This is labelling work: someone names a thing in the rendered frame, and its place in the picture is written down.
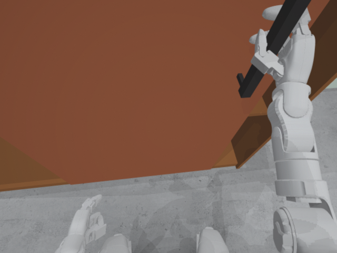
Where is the left robot forearm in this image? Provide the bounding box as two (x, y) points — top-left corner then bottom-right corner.
(55, 234), (86, 253)

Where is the left robot hand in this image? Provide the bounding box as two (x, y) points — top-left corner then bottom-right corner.
(67, 194), (106, 245)

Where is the wardrobe door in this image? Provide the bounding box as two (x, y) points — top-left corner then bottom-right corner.
(0, 137), (60, 185)
(0, 0), (330, 185)

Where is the right robot forearm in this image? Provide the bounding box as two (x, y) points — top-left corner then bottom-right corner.
(267, 82), (337, 227)

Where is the handle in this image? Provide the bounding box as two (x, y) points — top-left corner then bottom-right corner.
(237, 0), (311, 98)

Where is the robot right thigh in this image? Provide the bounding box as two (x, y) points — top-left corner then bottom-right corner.
(196, 229), (229, 253)

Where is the right robot upper arm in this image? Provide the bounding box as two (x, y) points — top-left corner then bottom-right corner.
(273, 207), (337, 253)

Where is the robot thigh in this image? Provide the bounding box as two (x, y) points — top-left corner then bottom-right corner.
(98, 235), (132, 253)
(196, 229), (229, 253)

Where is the right robot hand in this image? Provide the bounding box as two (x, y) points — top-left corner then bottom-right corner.
(249, 5), (315, 87)

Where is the robot left thigh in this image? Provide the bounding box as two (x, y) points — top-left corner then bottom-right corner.
(98, 235), (132, 253)

